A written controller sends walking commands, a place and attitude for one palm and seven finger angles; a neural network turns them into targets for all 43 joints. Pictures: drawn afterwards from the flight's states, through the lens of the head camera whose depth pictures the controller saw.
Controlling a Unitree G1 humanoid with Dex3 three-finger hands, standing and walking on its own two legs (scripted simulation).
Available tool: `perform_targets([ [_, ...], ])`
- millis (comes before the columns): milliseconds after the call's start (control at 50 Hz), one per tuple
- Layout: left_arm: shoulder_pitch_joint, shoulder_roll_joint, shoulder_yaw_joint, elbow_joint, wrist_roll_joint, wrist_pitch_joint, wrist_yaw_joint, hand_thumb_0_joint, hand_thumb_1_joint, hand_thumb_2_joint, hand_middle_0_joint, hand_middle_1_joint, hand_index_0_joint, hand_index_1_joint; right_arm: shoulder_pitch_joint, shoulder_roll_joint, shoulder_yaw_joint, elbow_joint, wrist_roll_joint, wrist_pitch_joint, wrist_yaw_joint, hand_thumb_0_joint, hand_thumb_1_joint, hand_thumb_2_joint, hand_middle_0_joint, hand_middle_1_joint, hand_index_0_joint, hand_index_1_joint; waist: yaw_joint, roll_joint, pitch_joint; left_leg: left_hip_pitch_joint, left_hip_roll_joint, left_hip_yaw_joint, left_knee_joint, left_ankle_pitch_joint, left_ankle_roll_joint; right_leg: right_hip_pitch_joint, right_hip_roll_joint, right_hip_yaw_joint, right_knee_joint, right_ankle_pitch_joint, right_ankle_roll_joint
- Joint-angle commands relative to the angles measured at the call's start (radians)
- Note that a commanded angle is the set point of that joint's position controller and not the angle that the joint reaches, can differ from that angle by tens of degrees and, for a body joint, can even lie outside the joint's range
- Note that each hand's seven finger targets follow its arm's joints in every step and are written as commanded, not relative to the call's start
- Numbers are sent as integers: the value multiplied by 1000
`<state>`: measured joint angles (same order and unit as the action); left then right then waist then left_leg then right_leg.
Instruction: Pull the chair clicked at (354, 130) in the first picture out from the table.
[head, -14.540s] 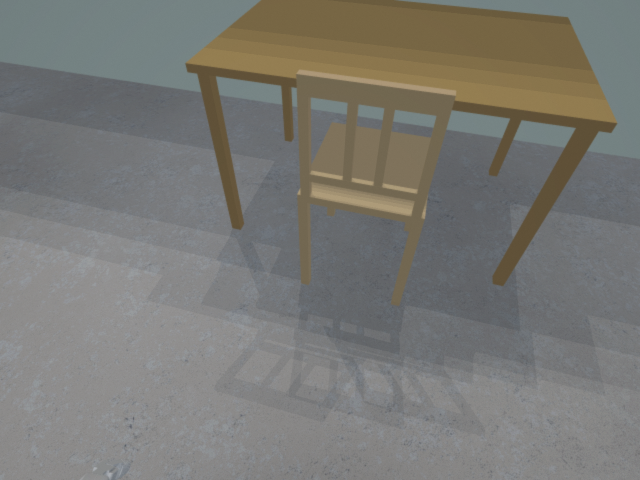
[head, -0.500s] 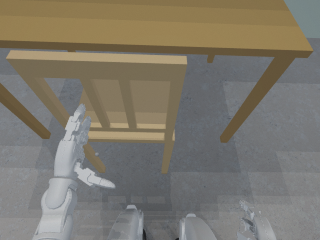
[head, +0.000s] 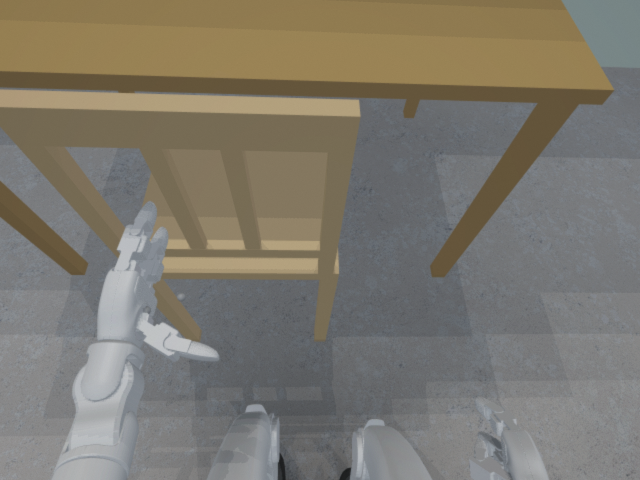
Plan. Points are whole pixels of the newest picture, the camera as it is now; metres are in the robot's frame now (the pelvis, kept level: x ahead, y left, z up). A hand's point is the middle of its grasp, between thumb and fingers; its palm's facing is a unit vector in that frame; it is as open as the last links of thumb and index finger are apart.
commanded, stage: aim the fingers beside a spindle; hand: left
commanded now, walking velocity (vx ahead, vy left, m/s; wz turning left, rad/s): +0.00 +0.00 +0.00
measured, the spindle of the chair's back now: (179, 202) +0.47 +0.21 +0.01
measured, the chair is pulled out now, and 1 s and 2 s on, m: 0.00 0.00 0.00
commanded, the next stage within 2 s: push the fingers through the gap in 1.90 s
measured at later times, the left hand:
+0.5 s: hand (164, 282) +0.33 +0.19 +0.04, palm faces +0.04 -1.00 -0.08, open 16.9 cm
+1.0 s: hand (179, 310) +0.31 +0.18 +0.00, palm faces +0.01 -1.00 -0.02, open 16.9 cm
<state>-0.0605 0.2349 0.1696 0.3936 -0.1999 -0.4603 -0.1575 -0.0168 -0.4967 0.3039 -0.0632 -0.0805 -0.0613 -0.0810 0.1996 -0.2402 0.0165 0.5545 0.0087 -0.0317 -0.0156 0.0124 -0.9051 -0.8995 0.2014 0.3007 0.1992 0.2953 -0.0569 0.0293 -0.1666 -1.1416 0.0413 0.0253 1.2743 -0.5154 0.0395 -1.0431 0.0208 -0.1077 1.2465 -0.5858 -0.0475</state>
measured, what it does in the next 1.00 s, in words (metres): stands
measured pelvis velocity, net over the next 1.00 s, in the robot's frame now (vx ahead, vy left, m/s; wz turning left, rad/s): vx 0.00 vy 0.01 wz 0.00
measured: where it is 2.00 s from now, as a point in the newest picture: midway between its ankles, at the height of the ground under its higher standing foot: outside the picture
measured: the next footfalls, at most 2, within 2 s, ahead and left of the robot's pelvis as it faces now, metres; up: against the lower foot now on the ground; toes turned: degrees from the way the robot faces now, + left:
none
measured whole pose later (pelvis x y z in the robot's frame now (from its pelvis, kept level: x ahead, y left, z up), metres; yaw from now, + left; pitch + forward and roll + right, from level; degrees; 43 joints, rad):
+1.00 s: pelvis +0.00 +0.01 +0.00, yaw +0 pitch +22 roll -3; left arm 0.00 0.23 0.13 0.37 -0.21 -0.43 -0.15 -0.02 -0.49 0.30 -0.06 -0.08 -0.06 -0.08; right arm 0.20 -0.24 0.02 0.54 0.01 -0.02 -0.01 0.01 -0.91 -0.90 0.20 0.30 0.20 0.30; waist -0.05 0.04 -0.17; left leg -1.13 0.03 0.03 1.26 -0.52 0.05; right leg -1.03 0.02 -0.11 1.23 -0.58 -0.04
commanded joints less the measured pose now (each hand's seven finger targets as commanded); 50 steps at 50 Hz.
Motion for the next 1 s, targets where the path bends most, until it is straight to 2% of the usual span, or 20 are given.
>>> perform_targets([
  [0, -108, 184, 96, -346, -29, -118, 21, 0, -500, 300, -60, -80, -60, -80, 2, -133, -58, -133, 3, -44, 1, 0, -900, -900, 200, 300, 200, 300, 39, 90, -443, 389, -22, -61, -174, 353, -9, 234, 3, 95, -185, 364, 24],
  [100, -62, 76, -15, -204, -38, -80, -25, 0, -500, 300, -60, -80, -60, -80, 13, -153, -61, -103, 10, -50, -1, 0, -900, -900, 200, 300, 200, 300, -23, 0, -283, 311, -18, -73, -174, 248, -5, 147, 5, 78, -215, 274, 31],
  [160, -90, 57, -31, -102, -40, -56, -53, 0, -500, 300, -60, -80, -60, -80, 19, -170, -64, -94, 18, -50, -8, 0, -900, -900, 200, 300, 200, 300, -39, -68, -214, 243, -21, -77, -161, 164, -1, 101, 2, 81, -225, 198, 31],
  [220, -188, 82, -22, -179, -37, -78, -46, 0, -500, 300, -60, -80, -60, -80, 11, -168, -66, -104, 13, -57, -12, 0, -900, -900, 200, 300, 200, 300, -21, 4, -286, 287, -24, -82, -157, 182, -2, 94, -3, 80, -204, 197, 24],
  [240, -222, 128, 14, -223, -32, -96, -28, 0, -500, 300, -60, -80, -60, -80, 13, -168, -68, -102, 10, -59, -14, 0, -900, -900, 200, 300, 200, 300, -12, 15, -311, 310, -21, -85, -155, 207, -3, 96, 0, 79, -194, 210, 21],
  [260, -242, 154, 35, -292, -24, -118, -12, 0, -500, 300, -60, -80, -60, -80, 10, -164, -70, -108, 5, -63, -15, 0, -900, -900, 200, 300, 200, 300, 6, 76, -389, 369, -20, -85, -157, 252, -7, 108, -3, 82, -183, 237, 18],
  [300, -227, 194, 71, -392, -15, -149, 29, 0, -500, 300, -60, -80, -60, -80, 10, -154, -67, -112, -3, -69, -11, 0, -900, -900, 200, 300, 200, 300, 32, 135, -468, 471, -15, -97, -173, 347, -18, 119, -2, 70, -166, 283, 13],
  [340, -157, 239, 119, -419, -5, -157, 64, 0, -500, 300, -60, -80, -60, -80, 17, -152, -67, -109, -9, -66, -6, 0, -900, -900, 200, 300, 200, 300, 49, 137, -511, 507, -10, -103, -177, 428, -24, 149, 3, 67, -156, 337, 11],
  [400, -67, 156, 77, -265, 0, -103, 68, 0, -500, 300, -60, -80, -60, -80, 10, -143, -61, -105, -4, -42, 7, 0, -900, -900, 200, 300, 200, 300, 25, 50, -389, 410, -13, -90, -185, 360, -20, 151, 6, 60, -175, 322, 21],
  [480, -57, 70, 5, -17, -18, -3, -9, 0, -500, 300, -60, -80, -60, -80, 13, -166, -56, -109, 17, -14, 5, 0, -900, -900, 200, 300, 200, 300, -18, -94, -224, 226, -29, -68, -173, 181, -7, 140, 6, 72, -216, 235, 31],
  [540, -115, 34, -46, -89, -40, -14, -60, 0, -500, 300, -60, -80, -60, -80, 10, -167, -60, -133, 25, -24, -2, 0, -900, -900, 200, 300, 200, 300, -20, -59, -262, 263, -27, -72, -170, 194, -1, 139, 1, 74, -218, 240, 25],
  [620, -191, 151, 17, -425, -42, -129, -20, 0, -500, 300, -60, -80, -60, -80, 15, -156, -69, -135, 7, -55, -11, 0, -900, -900, 200, 300, 200, 300, 22, 104, -471, 486, -13, -94, -174, 381, -13, 158, 1, 71, -186, 330, 14],
  [660, -182, 166, 20, -509, -23, -165, 31, 0, -500, 300, -60, -80, -60, -80, 21, -149, -67, -118, -4, -66, -11, 0, -900, -900, 200, 300, 200, 300, 20, 139, -495, 558, -4, -110, -181, 450, -23, 117, 4, 61, -170, 340, 14],
  [720, -142, 144, 26, -360, 14, -150, 82, 0, -500, 300, -60, -80, -60, -80, 13, -143, -61, -87, -10, -57, 0, 0, -900, -900, 200, 300, 200, 300, 1, 105, -366, 466, -4, -116, -182, 369, -26, 68, 4, 49, -165, 279, 18],
  [740, -105, 150, 47, -273, 25, -127, 87, 0, -500, 300, -60, -80, -60, -80, 22, -146, -62, -80, -11, -48, 3, 0, -900, -900, 200, 300, 200, 300, -2, 54, -323, 411, -8, -113, -183, 341, -21, 76, 9, 47, -170, 271, 17],
  [800, -56, 74, 3, -69, 23, -49, 49, 0, -500, 300, -60, -80, -60, -80, 6, -158, -61, -97, 1, -18, 10, 0, -900, -900, 200, 300, 200, 300, -9, -42, -235, 276, -24, -85, -179, 205, -16, 88, 7, 53, -188, 223, 24],
  [840, -40, 59, -8, -34, 1, -13, 8, 0, -500, 300, -60, -80, -60, -80, 5, -163, -60, -120, 14, -9, 11, 0, -900, -900, 200, 300, 200, 300, 3, -51, -246, 258, -32, -74, -184, 191, -11, 133, 6, 64, -205, 226, 19],
  [880, -47, 81, 4, -128, -22, -19, -19, 0, -500, 300, -60, -80, -60, -80, 5, -163, -65, -143, 18, -9, 7, 0, -900, -900, 200, 300, 200, 300, 17, -21, -324, 299, -29, -68, -182, 240, -9, 175, 3, 73, -203, 278, 19],
  [960, -163, 174, 41, -467, -37, -125, 7, 0, -500, 300, -60, -80, -60, -80, 4, -150, -67, -146, 7, -37, -4, 0, -900, -900, 200, 300, 200, 300, 30, 102, -482, 469, -13, -88, -179, 379, -14, 185, 6, 76, -184, 343, 16],
  [980, -139, 160, 26, -490, -33, -143, 22, 0, -500, 300, -60, -80, -60, -80, 7, -142, -63, -140, 2, -45, -5, 0, -900, -900, 200, 300, 200, 300, 25, 114, -474, 491, -14, -90, -182, 395, -15, 174, 8, 73, -185, 339, 16],
])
